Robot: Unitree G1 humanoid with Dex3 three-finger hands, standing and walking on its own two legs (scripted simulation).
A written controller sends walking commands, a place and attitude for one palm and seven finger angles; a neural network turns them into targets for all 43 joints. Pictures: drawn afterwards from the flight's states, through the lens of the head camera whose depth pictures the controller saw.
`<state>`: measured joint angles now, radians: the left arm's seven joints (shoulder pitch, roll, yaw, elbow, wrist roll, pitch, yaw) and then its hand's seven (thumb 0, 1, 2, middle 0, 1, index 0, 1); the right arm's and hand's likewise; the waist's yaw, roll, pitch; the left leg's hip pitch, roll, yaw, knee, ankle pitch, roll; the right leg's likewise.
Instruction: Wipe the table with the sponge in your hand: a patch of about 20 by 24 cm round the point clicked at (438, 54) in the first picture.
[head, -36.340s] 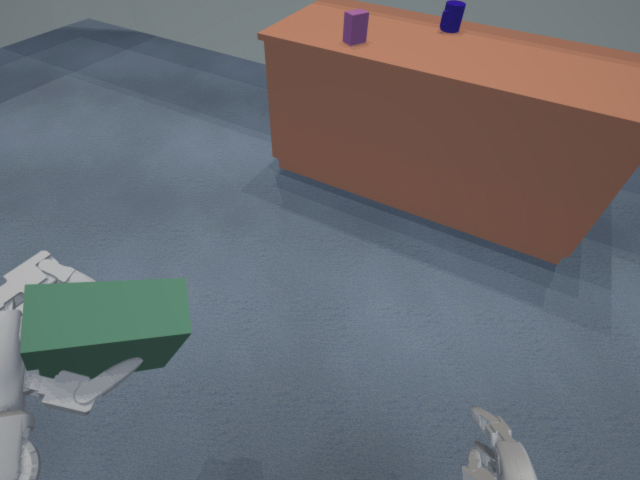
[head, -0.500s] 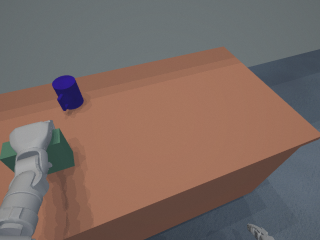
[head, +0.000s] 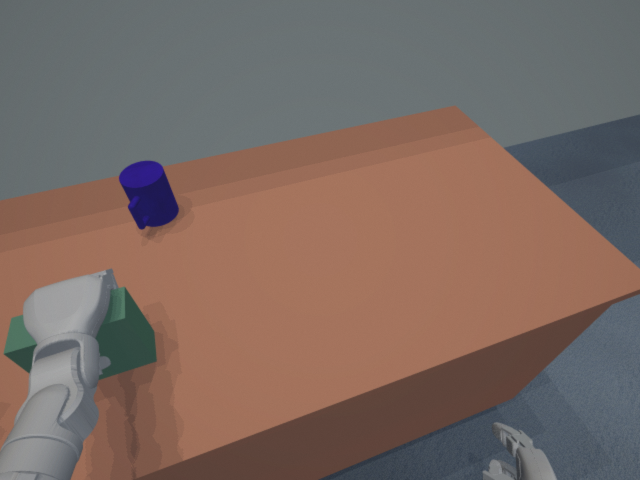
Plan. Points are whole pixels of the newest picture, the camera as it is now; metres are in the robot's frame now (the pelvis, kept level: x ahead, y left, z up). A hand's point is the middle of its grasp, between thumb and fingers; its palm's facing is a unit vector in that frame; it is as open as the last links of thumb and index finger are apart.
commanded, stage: wipe back along the first lane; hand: left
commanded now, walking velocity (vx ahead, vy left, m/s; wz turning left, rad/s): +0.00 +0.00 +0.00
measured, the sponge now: (96, 348) +0.28 +0.34 -0.03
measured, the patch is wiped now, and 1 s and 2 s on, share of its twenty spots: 1.00 1.00 1.00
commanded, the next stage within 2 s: lift the sponge slowly off the table in 0.72 s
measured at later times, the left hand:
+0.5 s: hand (81, 371) +0.23 +0.32 +0.02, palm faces -0.03 -0.02 -1.00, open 9.5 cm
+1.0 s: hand (82, 392) +0.20 +0.31 +0.02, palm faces -0.04 -0.04 -1.00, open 9.5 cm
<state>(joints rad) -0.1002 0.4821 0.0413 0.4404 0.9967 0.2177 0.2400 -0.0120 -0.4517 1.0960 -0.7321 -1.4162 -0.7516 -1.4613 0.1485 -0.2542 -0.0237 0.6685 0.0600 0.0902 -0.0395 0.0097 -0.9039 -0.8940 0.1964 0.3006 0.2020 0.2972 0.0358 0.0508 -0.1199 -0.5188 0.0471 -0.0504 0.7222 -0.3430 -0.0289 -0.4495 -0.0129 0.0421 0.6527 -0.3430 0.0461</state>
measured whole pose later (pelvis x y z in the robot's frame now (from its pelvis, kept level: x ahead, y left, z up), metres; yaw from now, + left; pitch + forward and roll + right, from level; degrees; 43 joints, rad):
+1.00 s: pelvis +0.00 +0.00 +0.00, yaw +0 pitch +4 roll -1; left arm 0.22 0.40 -0.03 0.10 1.00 0.29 0.25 0.02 -0.45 1.09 -0.72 -1.43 -0.75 -1.46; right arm 0.08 -0.24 -0.02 0.66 0.04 0.03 -0.05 0.01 -0.90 -0.89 0.20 0.30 0.20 0.30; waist 0.10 0.07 -0.09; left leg -0.42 0.04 -0.05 0.69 -0.34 -0.03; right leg -0.36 -0.02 0.04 0.64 -0.35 0.04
